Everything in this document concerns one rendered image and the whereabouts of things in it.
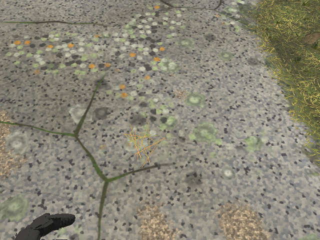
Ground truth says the left robot hand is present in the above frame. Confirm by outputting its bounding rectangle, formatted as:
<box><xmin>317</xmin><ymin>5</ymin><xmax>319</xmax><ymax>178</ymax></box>
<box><xmin>15</xmin><ymin>213</ymin><xmax>76</xmax><ymax>240</ymax></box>

